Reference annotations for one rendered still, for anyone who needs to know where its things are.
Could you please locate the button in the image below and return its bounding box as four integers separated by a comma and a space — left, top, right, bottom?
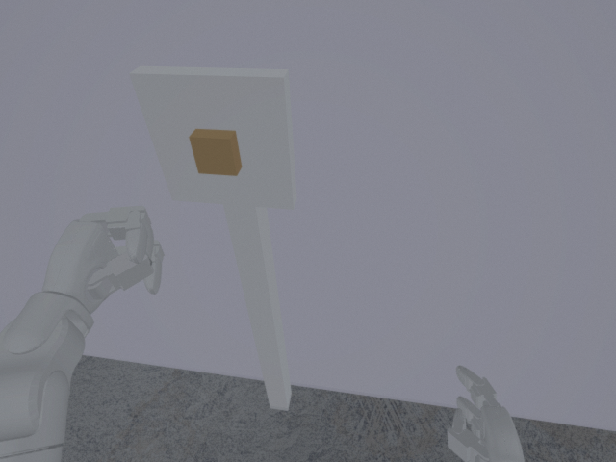
189, 129, 242, 176

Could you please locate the robot right hand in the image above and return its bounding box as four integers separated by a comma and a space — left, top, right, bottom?
448, 366, 525, 462

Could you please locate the left robot forearm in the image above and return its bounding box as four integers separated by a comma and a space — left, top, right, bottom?
0, 292, 94, 462

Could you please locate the robot left hand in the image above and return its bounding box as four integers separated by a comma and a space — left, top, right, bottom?
42, 206, 165, 314

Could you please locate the panel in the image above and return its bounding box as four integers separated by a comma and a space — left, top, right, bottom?
129, 66, 296, 411

